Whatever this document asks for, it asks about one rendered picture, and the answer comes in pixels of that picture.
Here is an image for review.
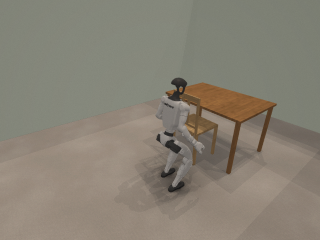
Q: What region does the table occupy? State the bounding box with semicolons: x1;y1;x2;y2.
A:
165;82;277;174

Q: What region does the right robot upper arm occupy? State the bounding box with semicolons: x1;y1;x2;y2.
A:
177;102;190;133

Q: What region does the right robot hand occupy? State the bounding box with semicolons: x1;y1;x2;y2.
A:
194;142;205;155

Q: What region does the right robot forearm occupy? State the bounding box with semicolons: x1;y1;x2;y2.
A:
182;126;198;146

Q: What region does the humanoid robot head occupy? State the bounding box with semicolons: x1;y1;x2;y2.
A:
168;77;187;102

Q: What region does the humanoid robot torso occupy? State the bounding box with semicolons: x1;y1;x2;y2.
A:
159;95;183;149

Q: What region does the left robot upper arm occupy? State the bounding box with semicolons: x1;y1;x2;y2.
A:
155;95;169;120

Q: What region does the chair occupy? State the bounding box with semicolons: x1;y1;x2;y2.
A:
173;89;218;166

